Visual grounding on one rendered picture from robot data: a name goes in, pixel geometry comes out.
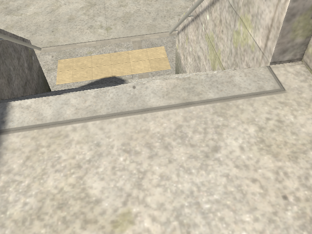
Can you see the stairs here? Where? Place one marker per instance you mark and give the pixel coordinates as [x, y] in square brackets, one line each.
[115, 84]

